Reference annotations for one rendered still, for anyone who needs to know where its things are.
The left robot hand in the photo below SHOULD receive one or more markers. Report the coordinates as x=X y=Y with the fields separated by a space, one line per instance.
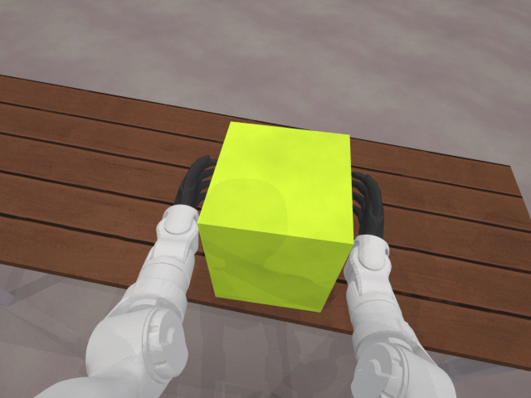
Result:
x=191 y=186

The right robot hand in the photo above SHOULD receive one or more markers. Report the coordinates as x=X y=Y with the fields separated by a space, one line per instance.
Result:
x=371 y=216

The right robot upper arm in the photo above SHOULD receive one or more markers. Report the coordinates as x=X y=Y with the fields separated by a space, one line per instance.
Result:
x=386 y=370

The table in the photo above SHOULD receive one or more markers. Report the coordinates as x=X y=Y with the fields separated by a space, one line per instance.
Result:
x=85 y=178

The right robot forearm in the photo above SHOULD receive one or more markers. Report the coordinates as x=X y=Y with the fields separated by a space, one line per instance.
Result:
x=372 y=305

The left robot upper arm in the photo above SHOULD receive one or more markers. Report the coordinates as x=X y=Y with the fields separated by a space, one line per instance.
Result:
x=132 y=355

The carton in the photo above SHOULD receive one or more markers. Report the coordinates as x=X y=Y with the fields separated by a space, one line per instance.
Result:
x=277 y=221

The left robot forearm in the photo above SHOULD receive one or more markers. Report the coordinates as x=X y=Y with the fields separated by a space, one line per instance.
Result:
x=167 y=271

